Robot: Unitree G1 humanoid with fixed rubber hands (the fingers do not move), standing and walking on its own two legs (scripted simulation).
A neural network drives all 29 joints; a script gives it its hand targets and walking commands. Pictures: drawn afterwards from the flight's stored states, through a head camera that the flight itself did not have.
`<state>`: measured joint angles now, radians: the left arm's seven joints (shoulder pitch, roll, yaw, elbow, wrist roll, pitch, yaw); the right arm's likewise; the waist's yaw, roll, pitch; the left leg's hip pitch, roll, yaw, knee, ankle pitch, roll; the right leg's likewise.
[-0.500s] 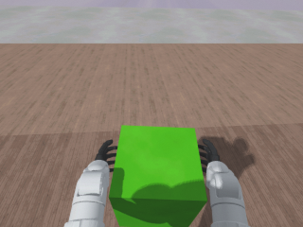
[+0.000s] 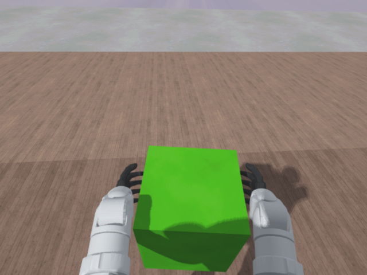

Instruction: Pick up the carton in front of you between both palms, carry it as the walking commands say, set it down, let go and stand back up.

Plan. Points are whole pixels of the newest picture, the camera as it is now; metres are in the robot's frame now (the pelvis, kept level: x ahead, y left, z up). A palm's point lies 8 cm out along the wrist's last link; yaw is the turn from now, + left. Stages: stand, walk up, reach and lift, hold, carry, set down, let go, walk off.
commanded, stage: hold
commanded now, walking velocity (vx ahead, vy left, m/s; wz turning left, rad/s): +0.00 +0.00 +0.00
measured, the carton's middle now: (188, 211) +0.30 +0.00 -0.02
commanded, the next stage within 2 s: carry in 0.22 s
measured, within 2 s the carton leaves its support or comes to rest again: neither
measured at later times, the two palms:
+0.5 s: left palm (137, 174) +0.33 +0.12 +0.07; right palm (266, 180) +0.33 -0.18 +0.07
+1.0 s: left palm (160, 117) +0.56 +0.09 +0.07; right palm (257, 117) +0.57 -0.20 +0.08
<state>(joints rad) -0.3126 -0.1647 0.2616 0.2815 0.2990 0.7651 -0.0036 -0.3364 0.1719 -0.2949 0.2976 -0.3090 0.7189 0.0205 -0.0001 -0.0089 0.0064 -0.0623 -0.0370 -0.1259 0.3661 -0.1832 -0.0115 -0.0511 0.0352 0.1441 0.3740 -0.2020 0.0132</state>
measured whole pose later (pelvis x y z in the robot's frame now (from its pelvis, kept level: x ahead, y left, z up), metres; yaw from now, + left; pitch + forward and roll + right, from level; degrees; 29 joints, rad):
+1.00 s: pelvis +0.29 -0.06 +0.00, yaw +1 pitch +6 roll +1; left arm -0.16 -0.13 0.11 -0.32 0.11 1.24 0.10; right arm -0.20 0.14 -0.14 -0.30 -0.09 1.21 -0.10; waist 0.01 -0.02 -0.12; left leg -0.47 0.06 0.10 1.05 -0.43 0.00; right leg -0.21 -0.01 -0.19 0.41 -0.31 -0.06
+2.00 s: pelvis +0.97 -0.09 +0.00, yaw +0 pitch +4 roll +1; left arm -0.17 -0.14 0.11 -0.34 0.10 1.21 0.10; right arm -0.19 0.14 -0.12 -0.34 -0.12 1.18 -0.08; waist 0.02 0.00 -0.03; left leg -0.57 0.09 0.07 1.05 -0.28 0.03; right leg -0.25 -0.02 -0.25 0.36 -0.19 -0.08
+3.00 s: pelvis +1.63 -0.08 -0.04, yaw -1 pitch +6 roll +1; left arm -0.61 -0.03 0.21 -0.01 0.04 1.19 0.15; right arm -0.63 0.06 -0.24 -0.03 -0.09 1.17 -0.12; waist 0.08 -0.01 0.06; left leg -0.67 0.03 0.01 1.02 -0.32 0.04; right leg -0.31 0.03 -0.12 0.51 -0.23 -0.13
